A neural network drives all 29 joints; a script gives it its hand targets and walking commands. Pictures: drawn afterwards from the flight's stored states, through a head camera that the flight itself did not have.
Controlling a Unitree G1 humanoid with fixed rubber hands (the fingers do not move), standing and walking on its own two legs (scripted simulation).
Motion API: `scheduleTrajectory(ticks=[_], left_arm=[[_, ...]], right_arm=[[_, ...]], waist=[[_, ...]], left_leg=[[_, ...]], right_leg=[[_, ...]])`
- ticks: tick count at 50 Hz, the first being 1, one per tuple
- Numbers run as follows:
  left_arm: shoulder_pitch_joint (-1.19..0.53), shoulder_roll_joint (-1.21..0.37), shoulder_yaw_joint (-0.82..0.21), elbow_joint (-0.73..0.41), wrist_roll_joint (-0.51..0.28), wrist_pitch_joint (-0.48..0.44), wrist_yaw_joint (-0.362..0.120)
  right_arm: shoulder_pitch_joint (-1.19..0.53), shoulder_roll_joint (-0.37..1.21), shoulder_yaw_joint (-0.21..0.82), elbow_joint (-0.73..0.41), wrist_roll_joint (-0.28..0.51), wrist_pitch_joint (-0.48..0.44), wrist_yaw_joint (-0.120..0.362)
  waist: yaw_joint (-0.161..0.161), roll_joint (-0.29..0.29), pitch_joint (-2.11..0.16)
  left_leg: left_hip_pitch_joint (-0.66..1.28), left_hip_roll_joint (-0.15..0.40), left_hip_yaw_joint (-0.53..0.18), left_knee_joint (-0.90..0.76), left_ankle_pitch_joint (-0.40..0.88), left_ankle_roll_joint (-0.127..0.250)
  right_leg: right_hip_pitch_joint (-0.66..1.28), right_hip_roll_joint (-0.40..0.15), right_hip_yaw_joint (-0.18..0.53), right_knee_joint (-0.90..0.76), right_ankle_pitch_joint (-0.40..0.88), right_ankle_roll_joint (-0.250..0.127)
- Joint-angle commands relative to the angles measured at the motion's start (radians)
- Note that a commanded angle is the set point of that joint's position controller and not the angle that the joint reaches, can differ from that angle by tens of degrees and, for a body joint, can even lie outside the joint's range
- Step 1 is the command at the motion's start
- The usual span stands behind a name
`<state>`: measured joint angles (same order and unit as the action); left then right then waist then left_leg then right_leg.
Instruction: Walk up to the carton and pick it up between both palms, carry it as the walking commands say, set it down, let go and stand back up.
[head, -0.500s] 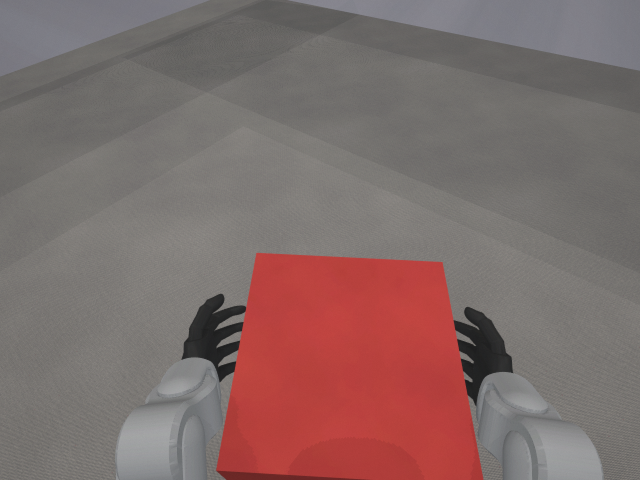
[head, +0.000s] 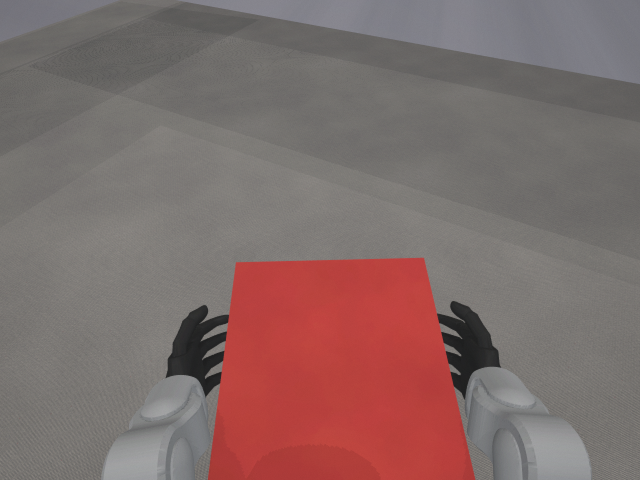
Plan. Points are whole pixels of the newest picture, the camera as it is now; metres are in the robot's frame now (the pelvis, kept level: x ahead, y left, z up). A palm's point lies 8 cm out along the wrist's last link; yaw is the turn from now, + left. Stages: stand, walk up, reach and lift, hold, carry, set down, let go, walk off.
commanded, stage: carry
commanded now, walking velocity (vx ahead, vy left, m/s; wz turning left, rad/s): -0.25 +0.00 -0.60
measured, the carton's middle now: (332, 392) +0.24 +0.02 +0.01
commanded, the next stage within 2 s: none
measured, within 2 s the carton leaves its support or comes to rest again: neither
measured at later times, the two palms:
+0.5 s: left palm out of the picture +0.08 +0.02 +0.06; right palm out of the picture -0.05 -0.25 +0.04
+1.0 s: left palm out of the picture -0.11 +0.08 +0.07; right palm out of the picture -0.27 -0.18 +0.08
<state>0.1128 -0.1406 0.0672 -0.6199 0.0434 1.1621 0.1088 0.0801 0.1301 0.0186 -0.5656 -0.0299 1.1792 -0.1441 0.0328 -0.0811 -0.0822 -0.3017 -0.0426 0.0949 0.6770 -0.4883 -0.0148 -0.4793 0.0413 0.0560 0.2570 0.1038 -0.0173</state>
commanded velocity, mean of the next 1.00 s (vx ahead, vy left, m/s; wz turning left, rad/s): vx -0.24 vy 0.00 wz -0.59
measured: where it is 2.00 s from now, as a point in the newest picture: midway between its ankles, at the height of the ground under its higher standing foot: outside the picture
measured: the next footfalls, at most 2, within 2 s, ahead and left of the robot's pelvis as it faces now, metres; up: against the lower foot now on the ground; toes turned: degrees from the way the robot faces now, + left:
left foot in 0.04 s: -0.04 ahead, +0.10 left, +0.00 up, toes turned +6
right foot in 0.44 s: -0.22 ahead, -0.15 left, +0.00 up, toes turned -28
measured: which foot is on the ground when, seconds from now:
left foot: up 0.00-0.02, down 0.04-0.44, up 0.46-0.90, down 0.92-1.00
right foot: down 0.00-0.04, up 0.06-0.42, down 0.44-0.92, up 0.94-1.00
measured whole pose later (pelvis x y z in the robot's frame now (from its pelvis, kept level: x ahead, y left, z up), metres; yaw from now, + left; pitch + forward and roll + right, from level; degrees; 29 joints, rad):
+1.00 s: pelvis -0.38 +0.06 +0.00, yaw -34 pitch +1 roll -1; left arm 0.11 -0.14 0.04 -0.59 0.04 1.20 0.14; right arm 0.13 0.14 -0.01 -0.53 -0.01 1.16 -0.14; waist 0.03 -0.06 -0.04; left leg -0.24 0.04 0.15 0.51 -0.29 0.04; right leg -0.68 0.05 -0.02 0.91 -0.35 0.07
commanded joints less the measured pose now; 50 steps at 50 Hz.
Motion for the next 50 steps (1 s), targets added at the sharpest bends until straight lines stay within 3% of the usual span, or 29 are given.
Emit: scheduleTrajectory(ticks=[1,2,3,4,6,8,11,14,17,18,19,20,21,22,23,24,26,27,29,32,36,40,42,43,44,45,46,47,50], left_arm=[[-0.411,-0.672,-0.714,-0.117,-0.309,0.021,-0.121],[-0.463,-0.695,-0.719,-0.115,-0.323,0.019,-0.122],[-0.435,-0.705,-0.696,-0.057,-0.302,0.026,-0.11],[-0.455,-0.724,-0.705,-0.071,-0.29,0.021,-0.099],[-0.449,-0.743,-0.686,-0.089,-0.266,0.013,-0.09],[-0.443,-0.745,-0.688,-0.115,-0.276,0.01,-0.078],[-0.315,-0.64,-0.645,-0.019,-0.237,0.057,-0.056],[-0.307,-0.587,-0.642,0.016,-0.232,0.084,-0.053],[-0.367,-0.639,-0.664,-0.012,-0.252,0.068,-0.066],[-0.376,-0.669,-0.666,-0.018,-0.261,0.055,-0.072],[-0.383,-0.694,-0.658,-0.028,-0.269,0.042,-0.08],[-0.372,-0.708,-0.643,-0.03,-0.273,0.03,-0.087],[-0.379,-0.712,-0.631,-0.037,-0.273,0.015,-0.093],[-0.363,-0.73,-0.631,-0.04,-0.272,0.001,-0.097],[-0.355,-0.759,-0.629,-0.051,-0.279,-0.011,-0.103],[-0.303,-0.784,-0.606,-0.036,-0.269,-0.024,-0.103],[-0.291,-0.813,-0.602,-0.046,-0.253,-0.05,-0.114],[-0.287,-0.824,-0.605,-0.038,-0.24,-0.052,-0.12],[-0.301,-0.809,-0.636,-0.103,-0.247,-0.064,-0.12],[-0.318,-0.78,-0.663,-0.145,-0.249,-0.065,-0.115],[-0.219,-0.667,-0.627,-0.056,-0.215,-0.021,-0.105],[-0.266,-0.633,-0.662,-0.074,-0.238,0.007,-0.106],[-0.326,-0.63,-0.69,-0.107,-0.255,0.013,-0.105],[-0.369,-0.624,-0.71,-0.128,-0.267,0.015,-0.103],[-0.394,-0.628,-0.72,-0.137,-0.273,0.018,-0.1],[-0.41,-0.645,-0.722,-0.141,-0.283,0.02,-0.103],[-0.457,-0.674,-0.725,-0.14,-0.297,0.018,-0.107],[-0.472,-0.682,-0.707,-0.102,-0.294,0.022,-0.103],[-0.444,-0.726,-0.679,-0.077,-0.286,0.009,-0.1]], right_arm=[[-0.252,0.739,0.5,-0.051,0.199,-0.033,0.092],[-0.271,0.749,0.494,-0.058,0.203,-0.035,0.098],[-0.293,0.739,0.498,-0.061,0.203,-0.029,0.099],[-0.33,0.729,0.499,-0.086,0.217,-0.032,0.111],[-0.406,0.755,0.518,-0.131,0.279,-0.036,0.135],[-0.377,0.742,0.52,-0.183,0.281,-0.038,0.127],[-0.204,0.621,0.469,-0.092,0.211,0.002,0.093],[-0.185,0.568,0.446,-0.04,0.181,0.021,0.08],[-0.291,0.625,0.484,-0.097,0.206,0.005,0.088],[-0.323,0.652,0.503,-0.119,0.219,-0.004,0.091],[-0.342,0.679,0.522,-0.135,0.232,-0.013,0.095],[-0.36,0.689,0.539,-0.154,0.241,-0.021,0.096],[-0.359,0.721,0.564,-0.164,0.25,-0.024,0.099],[-0.385,0.753,0.592,-0.163,0.263,-0.032,0.103],[-0.421,0.794,0.62,-0.182,0.286,-0.045,0.103],[-0.442,0.817,0.659,-0.209,0.311,-0.056,0.112],[-0.448,0.869,0.682,-0.19,0.323,-0.074,0.125],[-0.436,0.88,0.678,-0.161,0.322,-0.077,0.133],[-0.382,0.863,0.661,-0.171,0.32,-0.089,0.137],[-0.331,0.839,0.64,-0.148,0.304,-0.087,0.135],[-0.265,0.712,0.601,-0.109,0.249,-0.051,0.116],[-0.239,0.68,0.567,-0.084,0.213,-0.028,0.103],[-0.241,0.685,0.545,-0.072,0.205,-0.023,0.1],[-0.241,0.69,0.523,-0.06,0.204,-0.024,0.098],[-0.24,0.684,0.501,-0.051,0.205,-0.025,0.098],[-0.264,0.695,0.502,-0.054,0.21,-0.028,0.102],[-0.272,0.708,0.498,-0.06,0.218,-0.034,0.105],[-0.299,0.703,0.497,-0.054,0.213,-0.027,0.107],[-0.392,0.723,0.515,-0.112,0.248,-0.037,0.121]], waist=[[-0.049,0.445,-0.101],[-0.035,0.345,-0.003],[-0.011,0.219,-0.013],[0.001,0.217,-0.038],[0.003,0.206,-0.031],[-0.006,0.217,-0.041],[-0.015,0.291,-0.087],[-0.029,0.378,-0.135],[-0.02,0.342,-0.142],[-0.01,0.295,-0.154],[-0.008,0.183,-0.161],[-0.008,0.011,-0.142],[-0.026,-0.278,-0.131],[-0.032,-0.282,-0.127],[-0.031,-0.189,-0.162],[-0.027,-0.169,-0.219],[-0.028,-0.135,-0.278],[-0.027,-0.044,-0.268],[-0.029,-0.025,-0.291],[-0.024,-0.008,-0.301],[-0.012,-0.077,-0.242],[-0.013,-0.122,-0.203],[-0.02,-0.172,-0.177],[-0.028,-0.119,-0.156],[-0.045,0.098,-0.122],[-0.044,0.416,-0.064],[-0.032,0.345,0.044],[-0.018,0.303,0.049],[0.01,0.124,-0.024]], left_leg=[[-0.008,0.542,-0.301,-0.543,-0.055,0.219],[-0.156,0.59,-0.228,-0.559,0.046,0.205],[-0.105,0.502,-0.093,-0.464,0.206,0.158],[-0.088,0.435,0.004,-0.417,0.212,0.149],[-0.071,0.359,0.105,-0.381,0.246,0.111],[0.07,0.343,0.108,-0.296,0.467,0.121],[0.196,0.375,0.086,-0.191,0.822,0.135],[0.244,0.436,0.068,-0.155,0.882,0.112],[0.214,0.466,0.075,-0.111,0.788,0.069],[0.172,0.466,0.088,-0.082,0.729,0.034],[0.092,0.44,0.118,-0.007,0.593,-0.006],[-0.12,0.391,0.131,0.082,0.325,-0.043],[-0.403,0.247,0.148,0.284,-0.216,-0.084],[-0.413,0.24,0.009,0.429,-0.229,-0.083],[-0.425,0.235,-0.022,0.501,-0.153,-0.08],[-0.437,0.201,-0.03,0.56,-0.081,-0.083],[-0.382,0.17,-0.066,0.62,0.025,-0.078],[-0.339,0.16,-0.07,0.634,0.066,-0.08],[-0.382,0.146,-0.071,0.619,0.06,-0.078],[-0.365,0.112,-0.064,0.513,0.028,-0.077],[-0.285,0.066,-0.068,0.338,-0.032,-0.052],[-0.027,0.007,-0.022,0.031,-0.003,-0.008],[0.206,-0.008,0.058,-0.225,0.026,0.022],[0.323,0.017,0.055,-0.367,0.02,0.046],[0.31,0.21,-0.122,-0.506,-0.083,0.116],[0.034,0.531,-0.351,-0.537,-0.07,0.231],[-0.189,0.606,-0.29,-0.604,-0.051,0.245],[-0.219,0.561,-0.175,-0.562,0.0,0.221],[-0.139,0.35,0.094,-0.407,0.25,0.117]], right_leg=[[-0.032,0.059,-0.111,0.737,-0.659,0.145],[-0.075,-0.027,-0.027,0.901,-0.629,0.111],[-0.093,-0.047,-0.002,0.967,-0.523,0.098],[-0.111,-0.066,-0.003,1.05,-0.407,0.095],[-0.12,-0.025,-0.071,1.103,-0.364,0.078],[-0.187,-0.027,-0.097,1.031,-0.399,0.072],[-0.166,-0.028,-0.166,0.825,-0.513,0.077],[-0.088,-0.042,-0.209,0.623,-0.554,0.066],[-0.001,-0.058,-0.192,0.394,-0.475,0.055],[0.066,-0.069,-0.169,0.262,-0.381,0.05],[0.152,-0.098,-0.118,0.153,-0.31,0.049],[0.286,-0.191,-0.006,0.137,-0.067,0.033],[0.42,-0.403,0.281,0.192,0.429,-0.058],[0.368,-0.431,0.283,0.238,0.629,-0.105],[0.415,-0.386,0.201,0.28,0.668,-0.082],[0.463,-0.332,0.167,0.298,0.708,-0.074],[0.423,-0.277,0.082,0.291,0.476,-0.082],[0.334,-0.256,0.056,0.236,0.212,-0.055],[0.379,-0.276,0.102,0.23,0.171,-0.072],[0.428,-0.29,0.172,0.23,0.341,-0.104],[0.349,-0.326,0.333,0.108,0.045,-0.131],[0.166,-0.265,0.288,-0.022,-0.269,-0.048],[0.024,-0.184,0.206,-0.111,-0.401,0.061],[-0.06,-0.111,0.128,-0.072,-0.424,0.127],[-0.124,-0.01,0.0,0.222,-0.464,0.163],[-0.111,0.051,-0.115,0.706,-0.655,0.127],[-0.139,-0.017,-0.066,0.934,-0.648,0.099],[-0.13,-0.07,-0.023,1.046,-0.579,0.107],[-0.089,-0.045,-0.056,1.15,-0.403,0.071]])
